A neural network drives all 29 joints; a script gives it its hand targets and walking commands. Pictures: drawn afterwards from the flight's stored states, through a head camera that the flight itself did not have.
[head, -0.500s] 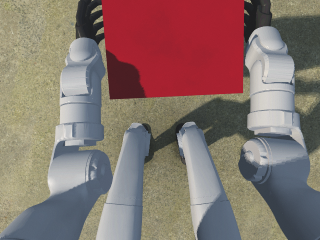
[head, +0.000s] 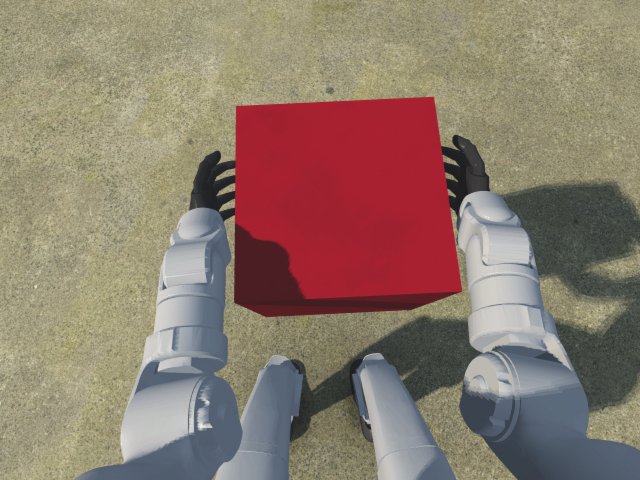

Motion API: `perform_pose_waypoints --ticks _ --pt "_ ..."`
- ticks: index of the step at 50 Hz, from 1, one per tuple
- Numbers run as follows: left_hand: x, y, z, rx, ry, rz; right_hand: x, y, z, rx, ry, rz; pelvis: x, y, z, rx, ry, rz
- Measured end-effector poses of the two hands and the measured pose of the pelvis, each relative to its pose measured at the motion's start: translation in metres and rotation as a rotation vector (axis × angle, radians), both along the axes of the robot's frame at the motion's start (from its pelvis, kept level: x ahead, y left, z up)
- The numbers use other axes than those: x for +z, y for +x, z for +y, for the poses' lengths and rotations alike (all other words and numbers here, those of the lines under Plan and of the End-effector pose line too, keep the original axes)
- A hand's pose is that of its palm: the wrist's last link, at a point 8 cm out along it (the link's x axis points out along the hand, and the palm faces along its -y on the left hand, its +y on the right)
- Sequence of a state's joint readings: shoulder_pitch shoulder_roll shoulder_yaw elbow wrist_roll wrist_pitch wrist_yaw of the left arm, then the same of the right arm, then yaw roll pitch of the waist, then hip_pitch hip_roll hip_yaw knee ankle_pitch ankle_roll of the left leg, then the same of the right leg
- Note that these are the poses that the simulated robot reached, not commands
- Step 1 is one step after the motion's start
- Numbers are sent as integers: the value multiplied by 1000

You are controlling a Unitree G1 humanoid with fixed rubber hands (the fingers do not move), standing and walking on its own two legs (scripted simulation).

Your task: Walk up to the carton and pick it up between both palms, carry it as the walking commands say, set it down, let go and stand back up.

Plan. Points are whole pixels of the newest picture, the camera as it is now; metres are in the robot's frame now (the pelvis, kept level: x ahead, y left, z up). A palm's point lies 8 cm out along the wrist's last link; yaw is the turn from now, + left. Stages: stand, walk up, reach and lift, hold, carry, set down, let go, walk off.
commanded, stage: reach and lift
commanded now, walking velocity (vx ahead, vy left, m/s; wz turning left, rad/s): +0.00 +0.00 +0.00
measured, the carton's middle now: (337, 223) +0.42 -0.01 -0.11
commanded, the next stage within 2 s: none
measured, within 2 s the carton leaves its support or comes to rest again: neither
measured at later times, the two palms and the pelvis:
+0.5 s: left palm (182, 207) +0.40 +0.16 +0.03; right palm (491, 188) +0.41 -0.17 +0.04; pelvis +0.08 +0.00 +0.07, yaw +1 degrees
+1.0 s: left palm (152, 201) +0.37 +0.16 +0.11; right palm (537, 181) +0.38 -0.17 +0.11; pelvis +0.08 +0.00 +0.09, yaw +0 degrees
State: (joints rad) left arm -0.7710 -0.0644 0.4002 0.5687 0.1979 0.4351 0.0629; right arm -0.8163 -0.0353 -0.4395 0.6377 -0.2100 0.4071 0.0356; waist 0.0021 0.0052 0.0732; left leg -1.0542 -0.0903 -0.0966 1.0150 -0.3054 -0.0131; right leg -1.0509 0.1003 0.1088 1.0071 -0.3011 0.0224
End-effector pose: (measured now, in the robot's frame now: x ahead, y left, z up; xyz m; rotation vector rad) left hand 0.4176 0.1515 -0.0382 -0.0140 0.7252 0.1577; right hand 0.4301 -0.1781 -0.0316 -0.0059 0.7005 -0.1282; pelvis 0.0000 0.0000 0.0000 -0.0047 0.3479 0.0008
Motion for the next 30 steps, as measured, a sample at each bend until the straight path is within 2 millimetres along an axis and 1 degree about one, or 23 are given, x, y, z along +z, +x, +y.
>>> perform_pose_waypoints --ticks 5,10,14,20,24,30 --pt "31 -2 -3 -10 4 0 33 -3 -3 -9 4 0 20 21 0 -2 0 -2" --pt "51 0 -4 -24 13 4 53 -2 -4 -8 -5 4 38 39 -1 -6 3 -23" --pt "59 -3 -2 -21 19 7 60 -4 -2 5 -12 6 51 53 -1 -6 6 -33" --pt "63 -14 4 -4 17 12 62 -11 4 17 -9 11 63 70 -2 2 7 -45" --pt "69 -19 6 2 12 7 67 -18 6 14 -3 6 68 78 -3 9 6 -61" --pt "87 -26 6 6 7 -6 83 -27 6 5 6 -6 76 85 -3 9 8 -115"
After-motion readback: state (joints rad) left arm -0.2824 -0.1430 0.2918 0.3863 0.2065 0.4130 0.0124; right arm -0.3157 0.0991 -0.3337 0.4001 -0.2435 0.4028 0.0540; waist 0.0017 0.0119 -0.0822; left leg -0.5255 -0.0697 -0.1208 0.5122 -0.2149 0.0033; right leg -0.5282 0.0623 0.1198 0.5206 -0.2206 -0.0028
